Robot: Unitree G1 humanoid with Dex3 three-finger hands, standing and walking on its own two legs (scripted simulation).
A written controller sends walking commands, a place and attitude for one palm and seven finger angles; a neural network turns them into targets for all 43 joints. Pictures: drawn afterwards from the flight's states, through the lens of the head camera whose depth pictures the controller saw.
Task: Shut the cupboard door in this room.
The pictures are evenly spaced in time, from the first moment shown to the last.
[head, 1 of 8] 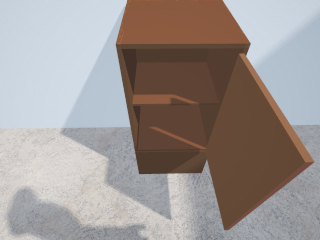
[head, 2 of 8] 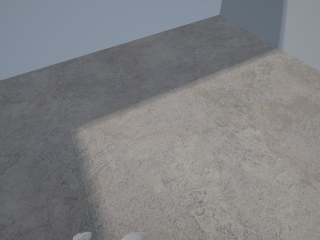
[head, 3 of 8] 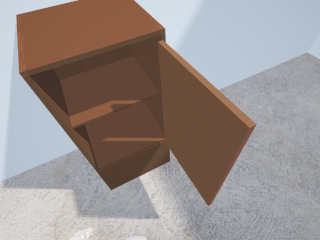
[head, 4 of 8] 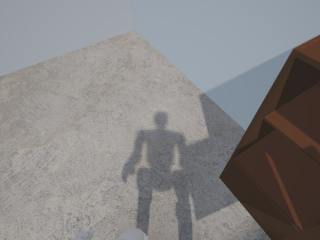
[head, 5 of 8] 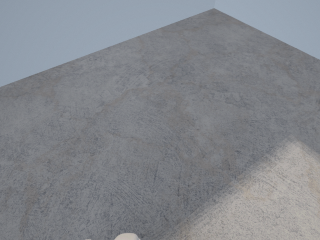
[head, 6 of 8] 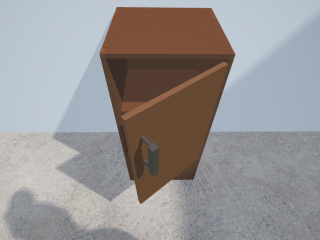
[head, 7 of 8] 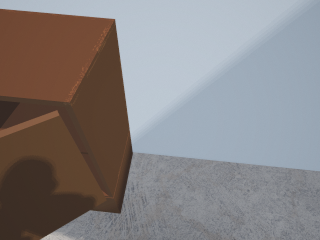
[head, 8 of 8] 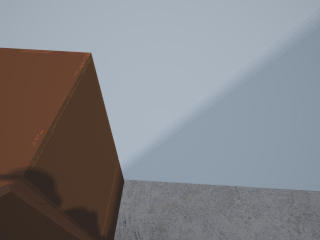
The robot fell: no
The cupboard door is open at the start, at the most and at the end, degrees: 92 92 38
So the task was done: no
